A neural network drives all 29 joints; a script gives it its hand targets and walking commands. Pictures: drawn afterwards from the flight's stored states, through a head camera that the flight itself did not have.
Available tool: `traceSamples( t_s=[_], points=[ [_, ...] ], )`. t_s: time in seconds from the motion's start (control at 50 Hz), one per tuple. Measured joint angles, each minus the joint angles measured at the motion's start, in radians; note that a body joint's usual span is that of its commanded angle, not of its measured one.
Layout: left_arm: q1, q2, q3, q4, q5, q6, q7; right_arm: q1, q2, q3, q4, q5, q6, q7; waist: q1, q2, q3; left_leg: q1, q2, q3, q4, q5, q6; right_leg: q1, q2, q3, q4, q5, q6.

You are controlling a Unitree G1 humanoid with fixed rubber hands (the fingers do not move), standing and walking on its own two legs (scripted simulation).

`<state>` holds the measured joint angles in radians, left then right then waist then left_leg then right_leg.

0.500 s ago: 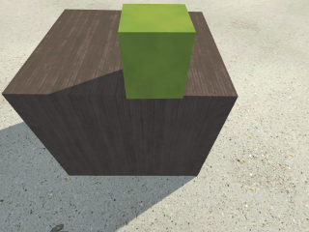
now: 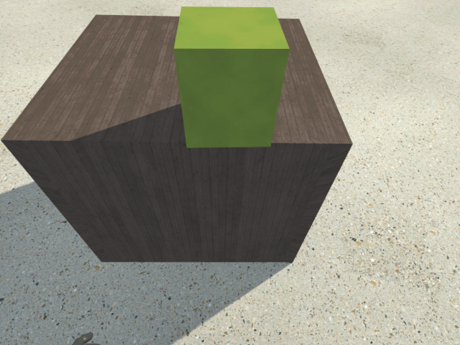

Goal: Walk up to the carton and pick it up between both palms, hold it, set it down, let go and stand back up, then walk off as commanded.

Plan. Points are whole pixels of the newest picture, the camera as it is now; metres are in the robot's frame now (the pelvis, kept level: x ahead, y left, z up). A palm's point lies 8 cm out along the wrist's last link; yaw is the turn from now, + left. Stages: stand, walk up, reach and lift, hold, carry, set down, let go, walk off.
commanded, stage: stand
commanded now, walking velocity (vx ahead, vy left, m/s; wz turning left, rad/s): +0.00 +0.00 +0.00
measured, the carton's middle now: (228, 80) +0.65 +0.03 +0.11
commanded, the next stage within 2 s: walk up in 0.14 s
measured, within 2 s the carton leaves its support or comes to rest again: neither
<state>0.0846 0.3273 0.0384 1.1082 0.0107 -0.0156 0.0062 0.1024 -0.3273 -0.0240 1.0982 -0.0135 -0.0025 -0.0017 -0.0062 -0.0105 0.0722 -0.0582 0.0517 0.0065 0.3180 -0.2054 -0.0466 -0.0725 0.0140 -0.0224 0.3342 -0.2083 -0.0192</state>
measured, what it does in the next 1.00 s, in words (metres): walks ahead: right foot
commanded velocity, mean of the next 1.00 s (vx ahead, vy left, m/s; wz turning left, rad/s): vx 0.00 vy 0.00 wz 0.00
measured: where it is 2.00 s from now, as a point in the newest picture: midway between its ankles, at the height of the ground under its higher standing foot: outside the picture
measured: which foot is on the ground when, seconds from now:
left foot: down 0.00-1.00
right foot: down 0.00-0.60, up 0.62-0.92, down 0.94-1.00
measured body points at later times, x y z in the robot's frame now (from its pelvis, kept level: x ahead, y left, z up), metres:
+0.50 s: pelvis +0.01 +0.01 -0.01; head +0.01 +0.02 +0.43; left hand +0.09 +0.32 -0.14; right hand +0.10 -0.30 -0.13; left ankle +0.00 +0.13 -0.74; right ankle -0.01 -0.11 -0.75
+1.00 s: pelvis +0.11 +0.02 -0.04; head +0.14 +0.02 +0.41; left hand +0.22 +0.32 -0.15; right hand +0.16 -0.30 -0.15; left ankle +0.03 +0.14 -0.74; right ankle +0.21 -0.09 -0.75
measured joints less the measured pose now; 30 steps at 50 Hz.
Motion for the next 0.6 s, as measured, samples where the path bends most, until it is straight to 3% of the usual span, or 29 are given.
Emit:
traceSamples(
  t_s=[0.34, 0.48, 0.52, 0.58, 0.6],
  points=[
    [0.0, -0.003, -0.002, 0.003, -0.001, 0.0, 0.0, -0.003, 0.002, 0.0, 0.003, 0.0, 0.002, -0.001, 0.001, 0.0, 0.003, 0.002, 0.004, 0.004, 0.002, -0.003, -0.002, 0.001, 0.002, 0.002, 0.001, -0.001, -0.001],
    [0.081, 0.0, 0.039, -0.102, 0.027, -0.023, -0.031, 0.073, -0.049, -0.035, -0.08, -0.023, -0.003, 0.033, 0.001, 0.05, -0.011, -0.16, 0.018, -0.018, 0.373, -0.259, 0.068, -0.017, 0.024, -0.034, 0.117, -0.092, -0.009],
    [0.11, 0.012, 0.047, -0.127, 0.033, -0.028, -0.034, 0.087, -0.062, -0.038, -0.093, -0.02, -0.01, 0.041, 0.009, 0.055, 0.001, -0.192, 0.014, -0.019, 0.389, -0.297, 0.077, -0.009, 0.022, -0.044, 0.14, -0.114, 0.004],
    [0.163, 0.051, 0.058, -0.146, 0.026, -0.02, -0.039, 0.094, -0.052, -0.045, -0.115, -0.018, -0.038, 0.045, 0.033, 0.005, 0.027, -0.155, -0.017, 0.015, 0.339, -0.116, 0.069, -0.014, -0.016, -0.015, 0.231, -0.175, 0.025],
    [0.18, 0.065, 0.061, -0.146, 0.02, -0.011, -0.039, 0.098, -0.042, -0.049, -0.127, -0.023, -0.051, 0.043, 0.038, -0.027, 0.03, -0.134, -0.038, 0.037, 0.325, -0.115, 0.066, -0.047, -0.036, 0.011, 0.319, -0.192, 0.012]
  ],
)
